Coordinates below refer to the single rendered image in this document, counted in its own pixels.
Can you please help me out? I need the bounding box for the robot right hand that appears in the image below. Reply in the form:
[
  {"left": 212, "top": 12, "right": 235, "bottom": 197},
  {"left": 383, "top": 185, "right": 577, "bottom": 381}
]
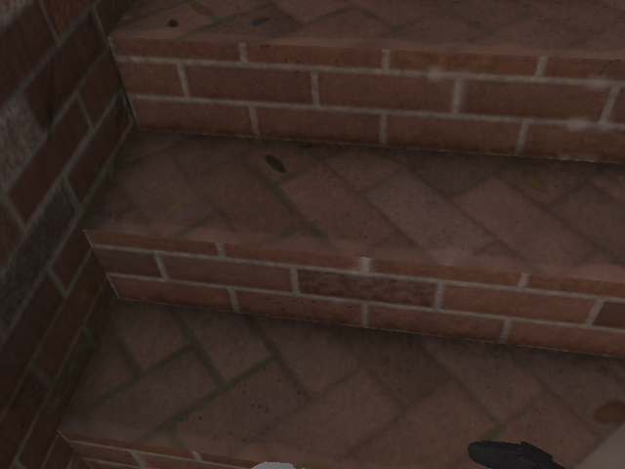
[{"left": 468, "top": 441, "right": 565, "bottom": 469}]

